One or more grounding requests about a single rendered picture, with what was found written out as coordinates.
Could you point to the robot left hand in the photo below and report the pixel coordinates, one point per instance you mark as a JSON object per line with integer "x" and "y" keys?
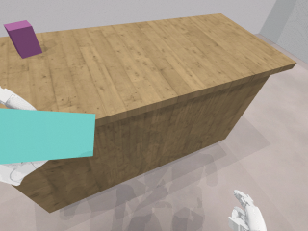
{"x": 14, "y": 173}

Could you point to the sponge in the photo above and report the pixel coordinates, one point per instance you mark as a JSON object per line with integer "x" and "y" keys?
{"x": 31, "y": 135}

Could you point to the robot right hand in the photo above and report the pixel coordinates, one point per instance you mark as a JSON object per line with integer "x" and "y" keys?
{"x": 249, "y": 219}

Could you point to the table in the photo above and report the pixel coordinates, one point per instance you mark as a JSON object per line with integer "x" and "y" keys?
{"x": 160, "y": 90}

